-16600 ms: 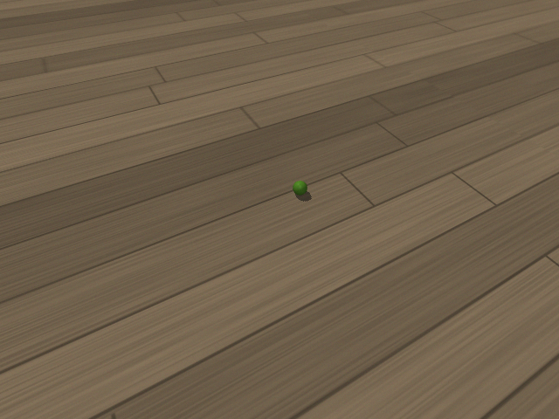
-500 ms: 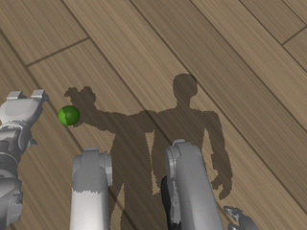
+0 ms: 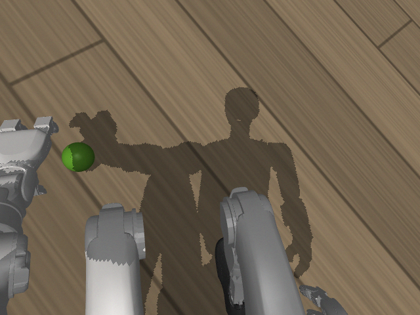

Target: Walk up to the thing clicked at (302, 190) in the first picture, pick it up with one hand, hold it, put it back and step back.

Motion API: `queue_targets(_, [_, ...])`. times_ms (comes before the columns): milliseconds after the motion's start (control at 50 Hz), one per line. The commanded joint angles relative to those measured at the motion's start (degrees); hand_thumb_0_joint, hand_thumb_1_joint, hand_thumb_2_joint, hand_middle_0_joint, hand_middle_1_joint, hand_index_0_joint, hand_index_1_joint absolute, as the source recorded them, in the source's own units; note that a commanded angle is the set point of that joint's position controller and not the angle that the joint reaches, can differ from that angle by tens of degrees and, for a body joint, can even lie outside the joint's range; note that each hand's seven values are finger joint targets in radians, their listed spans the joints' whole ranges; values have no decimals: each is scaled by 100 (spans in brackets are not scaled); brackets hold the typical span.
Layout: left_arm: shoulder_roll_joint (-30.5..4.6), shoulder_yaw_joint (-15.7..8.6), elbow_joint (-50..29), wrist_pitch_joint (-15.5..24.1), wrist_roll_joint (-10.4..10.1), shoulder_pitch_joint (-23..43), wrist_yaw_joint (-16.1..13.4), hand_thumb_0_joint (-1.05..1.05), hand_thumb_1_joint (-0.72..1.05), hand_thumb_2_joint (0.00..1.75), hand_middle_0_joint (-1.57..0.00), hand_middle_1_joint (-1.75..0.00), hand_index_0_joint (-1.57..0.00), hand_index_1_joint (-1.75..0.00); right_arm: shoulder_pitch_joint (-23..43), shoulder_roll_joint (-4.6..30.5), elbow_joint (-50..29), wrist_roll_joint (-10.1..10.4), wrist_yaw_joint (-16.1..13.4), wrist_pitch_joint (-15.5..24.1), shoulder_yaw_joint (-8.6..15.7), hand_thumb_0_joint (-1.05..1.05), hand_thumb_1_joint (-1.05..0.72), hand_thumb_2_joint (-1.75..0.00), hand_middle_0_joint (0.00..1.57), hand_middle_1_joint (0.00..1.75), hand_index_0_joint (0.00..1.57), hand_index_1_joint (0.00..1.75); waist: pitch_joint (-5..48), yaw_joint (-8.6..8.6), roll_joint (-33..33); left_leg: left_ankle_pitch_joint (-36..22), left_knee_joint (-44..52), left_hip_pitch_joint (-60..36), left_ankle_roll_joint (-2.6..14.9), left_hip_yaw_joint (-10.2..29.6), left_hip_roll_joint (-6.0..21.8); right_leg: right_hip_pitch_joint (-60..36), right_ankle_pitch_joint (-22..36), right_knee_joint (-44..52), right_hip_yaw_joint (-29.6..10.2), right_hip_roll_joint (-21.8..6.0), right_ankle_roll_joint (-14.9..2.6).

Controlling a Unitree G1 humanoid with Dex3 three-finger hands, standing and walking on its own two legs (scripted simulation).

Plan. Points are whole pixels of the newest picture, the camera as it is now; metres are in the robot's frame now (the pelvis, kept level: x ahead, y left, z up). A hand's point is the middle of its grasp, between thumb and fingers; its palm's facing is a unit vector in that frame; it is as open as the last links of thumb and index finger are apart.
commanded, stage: rise first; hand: left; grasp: from above
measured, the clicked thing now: (78, 157) +0.47 +0.25 -0.30
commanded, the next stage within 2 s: approach in 0.16 s
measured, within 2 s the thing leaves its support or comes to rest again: neither
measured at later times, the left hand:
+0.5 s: hand (55, 155) +0.44 +0.27 -0.19, palm faces -0.44 -0.05 -0.90, open 13.8 cm
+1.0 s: hand (61, 155) +0.44 +0.26 -0.19, palm faces -0.51 -0.09 -0.86, open 14.1 cm
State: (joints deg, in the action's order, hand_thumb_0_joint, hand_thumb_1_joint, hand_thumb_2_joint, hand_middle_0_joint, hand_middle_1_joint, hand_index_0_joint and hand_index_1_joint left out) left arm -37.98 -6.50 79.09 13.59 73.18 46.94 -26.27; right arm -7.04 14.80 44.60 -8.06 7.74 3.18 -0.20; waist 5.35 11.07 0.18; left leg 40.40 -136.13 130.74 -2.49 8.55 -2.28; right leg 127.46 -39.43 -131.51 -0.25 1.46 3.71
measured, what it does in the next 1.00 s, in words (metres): stands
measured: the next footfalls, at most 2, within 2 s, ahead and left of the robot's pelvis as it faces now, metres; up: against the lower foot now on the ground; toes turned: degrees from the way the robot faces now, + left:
none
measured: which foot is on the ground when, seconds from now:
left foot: down 0.00-1.00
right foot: down 0.00-1.00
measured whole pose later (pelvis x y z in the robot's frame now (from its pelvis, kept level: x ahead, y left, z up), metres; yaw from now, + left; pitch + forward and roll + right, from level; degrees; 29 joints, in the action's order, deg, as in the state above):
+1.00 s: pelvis +0.00 -0.01 -0.01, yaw -1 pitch +35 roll -7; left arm -37.5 -5.4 81.6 8.2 67.3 50.7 -22.5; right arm -11.4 15.8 42.9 -7.4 10.4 3.2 -3.8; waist 2.0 14.5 -1.7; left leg 40.5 -137.0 131.5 -3.1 9.6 -1.7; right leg 129.0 -38.5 -132.1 0.6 2.0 4.1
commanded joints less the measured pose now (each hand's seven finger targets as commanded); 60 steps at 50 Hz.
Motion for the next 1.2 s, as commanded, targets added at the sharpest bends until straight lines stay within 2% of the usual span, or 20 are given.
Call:
queue_targets(0, [-1498,-266,-707,9,-133,1550,-250,0,-45,93,-17,-92,-17,-92,-1038,1370,-137,17,-44,27,440,0,-91,-90,20,30,20,30,3732,-38,-1324,-1038,1493,-2992,418,-715,38,-1694,1171,1218,793,39,-524])
queue_targets(40, [-1442,-192,-636,26,-102,1603,-243,0,-45,93,-17,-92,-16,-92,-1068,1360,-124,-8,-33,36,432,0,-91,-90,20,30,20,30,3675,42,-1339,-1040,1410,-2909,437,-754,28,-1781,1223,1244,759,29,-510])
queue_targets(80, [-1444,-185,-592,25,-118,1497,-228,0,-44,92,-17,-93,-17,-93,-1074,1358,-99,-7,-24,48,435,0,-91,-90,20,30,20,30,3677,-16,-1263,-1089,1365,-2890,441,-750,31,-1815,1284,1236,757,47,-512])
queue_targets(220, [-1541,-260,-602,62,-121,1614,-284,0,-44,92,-16,-93,-16,-93,-1082,1414,-117,9,-10,27,418,0,-91,-90,20,30,20,30,3689,40,-1448,-1137,1372,-2962,411,-703,42,-1682,1293,1138,811,49,-509])
queue_targets(240, [-1491,-188,-564,70,-90,1625,-281,0,-52,100,-16,-88,-11,-92,-1095,1414,-130,-12,-8,35,410,0,-91,-90,20,30,20,30,3641,84,-1394,-1071,1316,-2861,426,-734,29,-1725,1279,1157,790,55,-517])
queue_targets(280, [-1342,-115,-399,84,-84,1682,-295,0,-47,94,-13,-98,-13,-97,-1143,1411,-93,-17,3,37,403,0,-90,-90,20,30,20,30,3485,164,-1331,-1013,1326,-2776,430,-715,29,-1638,1220,1151,823,53,-504])
queue_targets(380, [-962,298,-422,88,-82,2468,-400,0,-48,95,-11,-102,-12,-101,-1250,1465,-35,-64,0,112,364,0,-90,-90,20,30,20,30,3497,476,-1492,-954,1286,-2908,409,-649,60,-1475,1193,1172,891,79,-494])
queue_targets(400, [-1082,242,-492,68,-56,2690,-459,0,-51,97,-9,-103,-10,-102,-1265,1498,1,-83,-13,110,350,0,-90,-90,20,30,20,30,3645,506,-1493,-976,1263,-2943,409,-638,57,-1490,1217,1173,889,85,-492])
queue_targets(500, [-988,401,83,-211,85,3346,-688,0,-53,99,-8,-104,-9,-104,-1332,1516,27,-174,13,181,226,0,-91,-90,20,30,20,30,3570,738,-1817,-967,1237,-3026,378,-636,76,-1327,1253,1093,935,76,-516])
queue_targets(600, [-1291,182,411,-730,128,3255,-750,0,-55,102,-8,-103,-8,-103,-1257,1565,-119,-170,69,144,111,0,-91,-90,20,30,20,30,3911,583,-2074,-1164,1354,-3186,357,-675,74,-1529,1492,1082,933,90,-567])
queue_targets(660, [-1349,73,605,-1007,1,2839,-635,0,-56,102,-8,-101,-7,-102,-1227,1554,-198,-123,126,115,50,0,-91,-90,20,30,20,30,3867,490,-1978,-1249,1373,-2945,386,-708,57,-1744,1596,1076,906,82,-576])
queue_targets(700, [-1287,116,596,-1115,-136,2731,-471,0,-54,100,-8,-102,-8,-102,-1259,1550,-250,-67,154,109,19,0,-90,-90,20,30,20,30,3745,581,-1672,-1265,1282,-2634,458,-723,45,-1940,1677,1148,862,92,-531])
queue_targets(760, [-1348,82,647,-1182,-403,2091,-222,0,-55,101,-8,-103,-8,-103,-1237,1499,-299,8,191,86,-40,0,-90,-90,20,30,20,30,3585,405,-1264,-1283,1243,-2157,521,-768,35,-2412,1730,1172,799,125,-476])
queue_targets(840, [-1421,15,98,-952,-679,1939,87,0,-55,99,-7,-104,-8,-103,-1278,1491,-365,75,213,43,7,0,-90,-90,20,30,20,30,3557,319,-1140,-1088,1300,-2051,501,-731,33,-2501,1448,1217,795,128,-486])
queue_targets(900, [-1328,28,-385,-601,-693,1915,233,0,-55,99,-8,-103,-8,-103,-1357,1520,-340,90,205,42,90,0,-91,-90,20,30,20,30,3621,342,-1172,-1052,1245,-2230,461,-684,38,-2390,1381,1227,815,118,-501])
queue_targets(940, [-1279,22,-699,-324,-663,1816,228,0,-54,99,-8,-104,-9,-103,-1386,1515,-298,99,187,39,178,0,-91,-90,20,30,20,30,3766,270,-1313,-1031,1273,-2422,408,-678,39,-2323,1309,1207,829,118,-534])
queue_targets(1020, [-1003,174,-1412,50,-572,2018,-24,0,-51,96,-8,-102,-10,-100,-1434,1473,-249,73,132,41,349,0,-90,-90,20,30,20,30,3867,364,-1430,-952,1249,-2643,378,-719,45,-2149,1290,1292,771,97,-530])
queue_targets(1100, [-577,546,-510,118,-275,2465,-364,0,-53,100,-8,-102,-9,-101,-1427,1463,-38,-34,74,73,302,0,-90,-90,20,30,20,30,3200,687,-1201,-770,1155,-2495,372,-664,57,-1565,1100,1321,834,108,-526])
queue_targets(1140, [-943,350,-191,131,-106,2739,-592,0,-49,104,-11,-104,-11,-103,-1419,1527,26,-90,40,107,292,0,-90,-90,20,30,20,30,3224,677,-1208,-737,1101,-2521,384,-643,37,-1455,976,1271,847,84,-524])
queue_targets(1180, [-1002,323,167,69,28,2658,-751,0,-50,104,-9,-104,-9,-104,-1333,1548,73,-161,52,154,244,0,-90,-90,20,30,20,30,3274,610,-1304,-751,1111,-2624,370,-670,24,-1456,976,1219,880,79,-493])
